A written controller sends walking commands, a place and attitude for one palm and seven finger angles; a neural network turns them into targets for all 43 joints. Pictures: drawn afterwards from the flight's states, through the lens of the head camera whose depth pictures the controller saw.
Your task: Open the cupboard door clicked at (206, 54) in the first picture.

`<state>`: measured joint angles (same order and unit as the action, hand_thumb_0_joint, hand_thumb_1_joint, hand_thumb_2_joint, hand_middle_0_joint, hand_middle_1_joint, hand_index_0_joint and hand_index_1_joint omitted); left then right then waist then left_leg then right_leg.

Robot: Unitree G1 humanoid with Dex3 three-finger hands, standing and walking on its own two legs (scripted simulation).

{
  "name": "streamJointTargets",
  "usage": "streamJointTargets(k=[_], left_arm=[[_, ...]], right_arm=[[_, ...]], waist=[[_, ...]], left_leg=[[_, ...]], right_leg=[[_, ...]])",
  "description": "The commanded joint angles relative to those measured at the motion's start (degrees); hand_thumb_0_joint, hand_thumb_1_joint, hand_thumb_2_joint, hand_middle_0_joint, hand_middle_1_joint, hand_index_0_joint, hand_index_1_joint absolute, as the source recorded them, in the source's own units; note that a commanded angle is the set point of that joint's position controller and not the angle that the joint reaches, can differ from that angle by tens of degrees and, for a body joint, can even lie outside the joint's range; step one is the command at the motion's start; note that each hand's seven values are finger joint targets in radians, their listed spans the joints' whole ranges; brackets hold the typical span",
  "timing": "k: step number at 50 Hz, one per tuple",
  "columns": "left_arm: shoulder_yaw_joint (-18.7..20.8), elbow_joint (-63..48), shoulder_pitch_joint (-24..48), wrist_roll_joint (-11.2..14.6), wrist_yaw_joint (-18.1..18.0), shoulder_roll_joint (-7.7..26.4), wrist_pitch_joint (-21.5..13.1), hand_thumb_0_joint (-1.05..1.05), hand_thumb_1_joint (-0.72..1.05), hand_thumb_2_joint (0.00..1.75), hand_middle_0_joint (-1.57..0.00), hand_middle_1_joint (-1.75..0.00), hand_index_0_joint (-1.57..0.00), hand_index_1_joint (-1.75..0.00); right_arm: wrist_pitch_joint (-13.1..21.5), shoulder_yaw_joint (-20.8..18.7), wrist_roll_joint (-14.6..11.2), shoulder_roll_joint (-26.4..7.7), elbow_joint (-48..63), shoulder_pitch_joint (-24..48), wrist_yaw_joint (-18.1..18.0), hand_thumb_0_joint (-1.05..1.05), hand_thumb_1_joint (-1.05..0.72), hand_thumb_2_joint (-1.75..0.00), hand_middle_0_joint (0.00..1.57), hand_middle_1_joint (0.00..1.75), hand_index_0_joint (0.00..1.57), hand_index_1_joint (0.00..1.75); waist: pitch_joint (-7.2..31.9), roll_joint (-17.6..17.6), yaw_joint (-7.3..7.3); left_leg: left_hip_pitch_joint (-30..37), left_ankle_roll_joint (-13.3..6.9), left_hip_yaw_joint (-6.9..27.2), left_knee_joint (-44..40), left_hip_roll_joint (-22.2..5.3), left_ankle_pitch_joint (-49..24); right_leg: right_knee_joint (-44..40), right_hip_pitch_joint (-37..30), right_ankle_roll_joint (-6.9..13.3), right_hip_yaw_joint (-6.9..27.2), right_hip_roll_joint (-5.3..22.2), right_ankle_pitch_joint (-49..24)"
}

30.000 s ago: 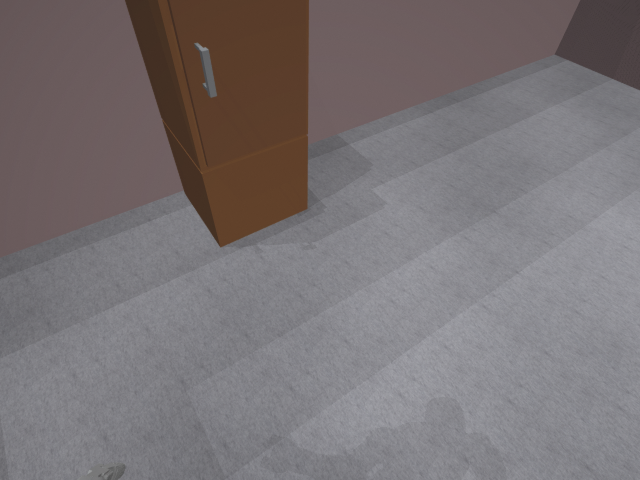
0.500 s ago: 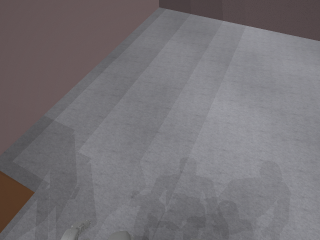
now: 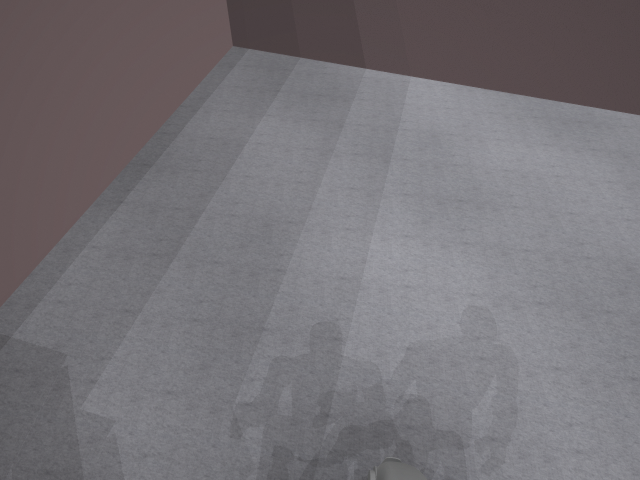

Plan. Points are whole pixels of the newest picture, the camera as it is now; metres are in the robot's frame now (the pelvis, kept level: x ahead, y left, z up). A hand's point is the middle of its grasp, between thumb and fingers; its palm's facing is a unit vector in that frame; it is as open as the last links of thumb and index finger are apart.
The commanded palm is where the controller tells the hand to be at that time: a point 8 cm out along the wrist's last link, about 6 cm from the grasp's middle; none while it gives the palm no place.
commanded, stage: walk to a spot facing it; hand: left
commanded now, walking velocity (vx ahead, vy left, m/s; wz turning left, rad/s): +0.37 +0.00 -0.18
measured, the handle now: out of the picture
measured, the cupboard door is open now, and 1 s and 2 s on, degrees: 44 44 44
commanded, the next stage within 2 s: turn to face it in 0.52 s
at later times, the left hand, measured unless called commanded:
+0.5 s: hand (224, 424) +0.23 +0.16 -0.20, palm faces +0.02 -0.99 -0.17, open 7.3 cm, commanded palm none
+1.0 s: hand (261, 291) +0.46 +0.13 -0.18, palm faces +0.19 -0.96 -0.20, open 7.3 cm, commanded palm none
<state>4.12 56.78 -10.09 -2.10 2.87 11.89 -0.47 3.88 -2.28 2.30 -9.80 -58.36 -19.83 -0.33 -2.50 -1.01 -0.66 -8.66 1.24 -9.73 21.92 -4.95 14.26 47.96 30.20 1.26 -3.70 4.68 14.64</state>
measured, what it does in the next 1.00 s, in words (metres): walks ahead: right foot, then left foot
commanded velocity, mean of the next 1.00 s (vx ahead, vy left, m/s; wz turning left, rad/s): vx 0.20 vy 0.00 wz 0.22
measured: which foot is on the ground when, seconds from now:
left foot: down 0.00-0.12, up 0.14-0.44, down 0.46-0.76, up 0.78-1.00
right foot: up 0.00-0.08, down 0.10-0.48, up 0.50-0.74, down 0.76-1.00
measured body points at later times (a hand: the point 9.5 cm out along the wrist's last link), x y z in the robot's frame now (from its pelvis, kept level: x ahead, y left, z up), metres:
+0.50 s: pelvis +0.24 -0.02 -0.02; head +0.26 -0.01 +0.43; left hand +0.23 +0.21 -0.19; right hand +0.31 -0.26 -0.16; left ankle +0.33 +0.09 -0.75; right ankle +0.13 -0.13 -0.72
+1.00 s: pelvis +0.41 -0.06 -0.01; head +0.45 -0.05 +0.44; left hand +0.45 +0.18 -0.16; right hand +0.48 -0.30 -0.16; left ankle +0.42 +0.05 -0.72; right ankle +0.42 -0.18 -0.74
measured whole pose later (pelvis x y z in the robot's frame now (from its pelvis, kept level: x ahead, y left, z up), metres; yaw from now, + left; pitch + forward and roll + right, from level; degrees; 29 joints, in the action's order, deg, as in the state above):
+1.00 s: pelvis +0.41 -0.06 -0.01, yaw +10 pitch +1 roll +1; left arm 3.8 56.4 -10.0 -1.9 -0.9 11.0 -1.5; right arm -1.7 -3.4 0.9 -10.1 -58.6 -13.7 1.1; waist -3.8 -3.1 -1.4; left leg -23.7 2.5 -7.9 44.1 -3.1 22.4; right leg 31.6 13.7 -1.0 -14.4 9.2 17.2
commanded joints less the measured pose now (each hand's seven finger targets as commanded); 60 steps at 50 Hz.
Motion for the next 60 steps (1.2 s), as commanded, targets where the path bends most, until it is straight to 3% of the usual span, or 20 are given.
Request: streamJointTargets(k=[1, 4, 5, 6, 11, 19, 21, 23, 24, 31, 36, 38, 39, 41, 44, 50, 51, 52, 53, 60], left_arm=[[-0.1, -4.05, 3.67, 0.3, 0.3, 0.81, -1.22, 0.0, 0.9, 0.9, -0.2, -0.3, -0.2, -0.3], [1.51, 0.92, -10.19, 0.15, -0.54, 6.44, -2.16, 0.0, 0.9, 0.9, -0.2, -0.3, -0.2, -0.3], [3.28, 3.45, -19.05, 0.03, -1.56, 13.03, -2.63, 0.0, 0.9, 0.9, -0.2, -0.3, -0.2, -0.3], [3.52, 4.07, -21.23, 1.38, -1.98, 15.07, -2.39, 0.0, 0.9, 0.9, -0.2, -0.3, -0.2, -0.3], [1.02, 0.32, -5.06, 0.7, -3.35, 5.38, -3.22, 0.0, 0.9, 0.9, -0.2, -0.3, -0.2, -0.3], [0.96, 3.37, -7.69, 1.11, -2.62, 6.71, -4.06, 0.0, 0.9, 0.9, -0.2, -0.3, -0.2, -0.3], [0.91, 3.33, -7.06, 1.17, -2.69, 6.16, -3.83, 0.0, 0.9, 0.9, -0.2, -0.3, -0.2, -0.3], [0.04, 0.91, -8.39, 1.67, -2.16, 1.5, -3.65, 0.0, 0.9, 0.9, -0.2, -0.3, -0.2, -0.3], [-0.3, -1.47, -4.02, 1.15, -2.17, 2.25, -4.12, 0.0, 0.9, 0.9, -0.2, -0.3, -0.2, -0.3], [-0.54, -0.12, -3.58, 0.65, -1.02, -1.08, -1.57, 0.0, 0.9, 0.9, -0.2, -0.3, -0.2, -0.3], [-0.06, 2.53, -10.86, 0.38, -1.92, 2.15, -2.12, 0.0, 0.9, 0.9, -0.2, -0.3, -0.2, -0.3], [2.03, 2.26, -14.69, 0.24, -2.91, 12.14, -2.34, 0.0, 0.9, 0.9, -0.2, -0.3, -0.2, -0.3], [1.81, 1.27, -14.4, 0.57, -3.11, 12.96, -1.68, 0.0, 0.9, 0.9, -0.2, -0.3, -0.2, -0.3], [1.62, -0.27, -7.83, 0.62, -4.12, 8.94, -1.76, 0.0, 0.9, 0.9, -0.2, -0.3, -0.2, -0.3], [1.23, -1.87, -3.92, 0.33, -4.39, 6.47, -1.73, 0.0, 0.9, 0.9, -0.2, -0.3, -0.2, -0.3], [1.86, -2.95, -3.2, 1.06, -4.09, 8.53, -0.86, 0.0, 0.9, 0.9, -0.2, -0.3, -0.2, -0.3], [1.69, -4.2, -3.04, 1.41, -3.88, 7.61, -0.48, 0.0, 0.9, 0.9, -0.2, -0.3, -0.2, -0.3], [1.05, -6.66, -2.05, 1.91, -3.63, 4.51, -0.02, 0.0, 0.9, 0.9, -0.2, -0.3, -0.2, -0.3], [0.54, -8.99, 2.0, 1.27, -4.05, 4.92, 0.54, 0.0, 0.9, 0.9, -0.2, -0.3, -0.2, -0.3], [0.67, -7.68, 2.22, 1.55, -3.45, 4.32, 1.18, 0.0, 0.9, 0.9, -0.2, -0.3, -0.2, -0.3]], right_arm=[[-0.07, -1.81, 0.04, -8.95, 0.39, -5.04, -0.2, 0.0, -0.9, -0.9, 0.2, 0.3, 0.2, 0.3], [-0.39, -1.03, -0.86, -7.6, 0.04, -3.29, 0.16, 0.0, -0.9, -0.9, 0.2, 0.3, 0.2, 0.3], [-0.1, -0.31, -1.69, -3.98, 1.5, -2.43, 0.77, 0.0, -0.9, -0.9, 0.2, 0.3, 0.2, 0.3], [-0.15, -0.66, -1.51, -5.1, 3.63, 2.6, 0.55, 0.0, -0.9, -0.9, 0.2, 0.3, 0.2, 0.3], [-1.71, -1.18, -0.72, -2.39, -0.14, 0.57, 0.65, 0.0, -0.9, -0.9, 0.2, 0.3, 0.2, 0.3], [-0.82, -1.35, -0.75, -2.03, 2.06, 5.22, 1.92, 0.0, -0.9, -0.9, 0.2, 0.3, 0.2, 0.3], [-0.22, -2.02, -0.6, -4.18, 0.39, -0.26, 1.49, 0.0, -0.9, -0.9, 0.2, 0.3, 0.2, 0.3], [0.24, -4.38, 0.71, -14.46, -3.24, -15.04, 0.12, 0.0, -0.9, -0.9, 0.2, 0.3, 0.2, 0.3], [-0.44, -4.23, 0.42, -15.18, -3.51, -16.88, -0.33, 0.0, -0.9, -0.9, 0.2, 0.3, 0.2, 0.3], [0.43, -2.09, -0.2, -7.74, 0.29, 0.53, -0.74, 0.0, -0.9, -0.9, 0.2, 0.3, 0.2, 0.3], [-1.59, -1.84, -1.12, -7.07, 0.22, 3.54, -0.3, 0.0, -0.9, -0.9, 0.2, 0.3, 0.2, 0.3], [-2.57, -1.21, -1.46, -2.43, 2.38, 3.24, 0.36, 0.0, -0.9, -0.9, 0.2, 0.3, 0.2, 0.3], [-3.09, -1.51, -1.45, -3.54, 3.53, 4.99, 0.46, 0.0, -0.9, -0.9, 0.2, 0.3, 0.2, 0.3], [-3.81, -2.09, -1.4, -4.63, 2.86, 5.85, 0.15, 0.0, -0.9, -0.9, 0.2, 0.3, 0.2, 0.3], [-4.46, -1.33, -1.59, -1.88, 2.13, 5.7, 0.77, 0.0, -0.9, -0.9, 0.2, 0.3, 0.2, 0.3], [-4.4, -1.41, -1.25, -3.44, 4.06, 3.87, 1.62, 0.0, -0.9, -0.9, 0.2, 0.3, 0.2, 0.3], [-4.0, -2.35, -1.0, -7.4, 4.12, 0.7, 1.5, 0.0, -0.9, -0.9, 0.2, 0.3, 0.2, 0.3], [-3.81, -3.94, -0.42, -14.09, 4.44, -2.89, 1.0, 0.0, -0.9, -0.9, 0.2, 0.3, 0.2, 0.3], [-4.41, -4.56, -0.34, -17.33, 3.83, -5.59, 0.29, 0.0, -0.9, -0.9, 0.2, 0.3, 0.2, 0.3], [-3.7, -3.64, -0.55, -14.04, 7.76, 5.79, -0.95, 0.0, -0.9, -0.9, 0.2, 0.3, 0.2, 0.3]], waist=[[-0.43, 8.74, -0.8], [4.94, -0.5, 6.65], [8.54, -15.75, 10.04], [6.99, -14.46, 10.86], [0.56, -5.54, 0.4], [-2.1, -4.03, 0.17], [-0.64, -1.14, -3.31], [8.72, 18.09, -7.87], [8.06, 15.3, -8.66], [1.02, 9.59, 0.32], [1.96, 2.5, 4.09], [2.59, -17.93, 5.98], [3.17, -13.5, 6.57], [1.08, -18.46, 3.58], [2.45, -9.69, 1.25], [5.1, -4.62, -0.11], [8.2, 3.05, -1.95], [9.16, 19.39, -4.15], [10.06, 16.28, -6.19], [8.65, 10.71, -1.14]], left_leg=[[-3.59, -6.96, 5.25, -9.2, -12.91, 0.21], [-13.39, -2.69, -1.25, 12.08, -6.4, -4.87], [-27.53, -0.25, -5.75, 30.95, 0.95, 6.97], [-33.88, -0.53, 1.82, 43.72, 1.32, 21.65], [-23.15, 0.57, 7.26, 36.04, -5.42, 7.9], [-14.12, 0.08, 1.34, 12.1, -0.41, -3.42], [-2.54, -1.14, 1.07, 7.04, 0.96, -4.39], [18.62, -10.8, 29.49, -2.1, -18.2, 1.23], [17.19, -14.89, 37.69, -6.63, -23.38, 3.38], [-6.8, -8.27, 9.39, -9.69, -12.65, -4.58], [-16.96, -4.43, 7.2, 2.04, -4.18, 7.31], [-27.09, 0.04, 1.03, 25.01, 4.56, 21.27], [-24.83, -0.63, 5.48, 34.75, 3.13, 23.51], [-27.31, 0.25, 8.34, 44.0, -0.74, 17.25], [-21.2, 1.37, 5.82, 35.34, -1.0, 14.03], [-6.2, 0.78, 0.65, 7.52, 2.69, -2.55], [1.97, -1.15, 6.15, 3.43, -1.43, -13.79], [8.31, -9.71, 27.77, 0.37, -16.65, -33.29], [6.13, -15.28, 33.08, -0.96, -22.19, -31.06], [2.25, -9.96, 19.58, 2.51, -10.25, -34.59]], right_leg=[[-10.78, -9.89, 0.07, -3.65, -1.98, -2.97], [-19.57, -34.62, 3.7, 1.53, -0.17, 2.87], [-27.76, -45.65, 10.1, 23.79, 13.96, 11.78], [-35.28, -43.93, 14.06, 35.09, 21.0, 9.43], [-36.61, -19.84, 9.98, 12.02, 13.46, -0.71], [-33.48, -21.69, 7.34, 5.65, 9.75, -4.51], [-24.24, -17.52, 5.53, 2.32, 7.03, -9.74], [8.7, 1.55, 0.25, -5.7, -4.26, 7.18], [20.39, 7.36, 0.86, -0.13, -4.66, 18.29], [1.53, -4.07, -1.47, 0.32, 2.47, 3.74], [-16.98, -24.65, -3.13, -3.5, -0.86, -4.31], [-33.38, -29.39, 3.94, 20.27, 20.37, 1.28], [-36.0, -25.45, 7.66, 21.7, 23.45, 5.11], [-35.1, -22.21, 7.92, 17.92, 21.96, -0.98], [-29.55, -20.26, 5.37, 1.18, 17.92, -20.0], [-16.53, -19.3, 0.38, -7.56, 14.52, -20.45], [-8.36, -13.87, -2.34, -9.14, 12.08, -14.14], [4.61, 0.32, -6.69, -9.93, 3.73, 16.59], [13.99, 2.32, -5.94, -1.87, 1.48, 26.47], [6.7, -0.96, -6.05, 2.12, -0.65, 12.24]])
